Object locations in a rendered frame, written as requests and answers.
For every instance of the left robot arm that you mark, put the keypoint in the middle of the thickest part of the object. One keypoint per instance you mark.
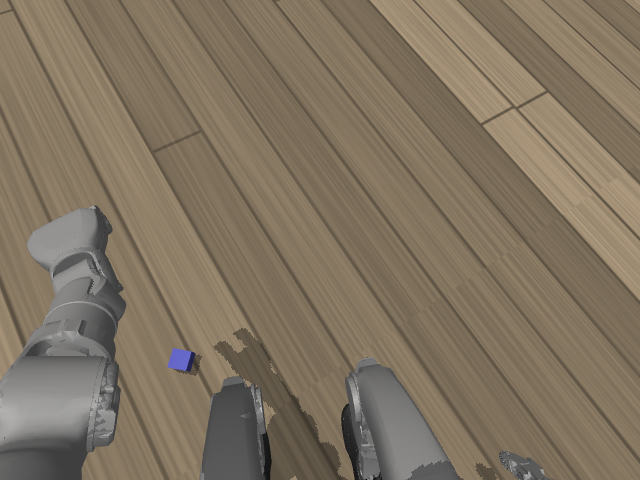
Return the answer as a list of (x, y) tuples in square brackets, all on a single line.
[(60, 399)]

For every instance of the right robot foot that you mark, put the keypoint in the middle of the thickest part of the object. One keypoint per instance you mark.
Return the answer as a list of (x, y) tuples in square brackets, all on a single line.
[(350, 443)]

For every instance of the cube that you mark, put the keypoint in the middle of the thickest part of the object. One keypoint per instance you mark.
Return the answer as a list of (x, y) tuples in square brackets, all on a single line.
[(181, 359)]

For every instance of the right robot hand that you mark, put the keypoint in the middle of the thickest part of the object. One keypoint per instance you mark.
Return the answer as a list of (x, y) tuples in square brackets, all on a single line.
[(523, 469)]

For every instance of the left robot hand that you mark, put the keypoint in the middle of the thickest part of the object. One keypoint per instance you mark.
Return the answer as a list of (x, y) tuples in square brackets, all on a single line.
[(83, 227)]

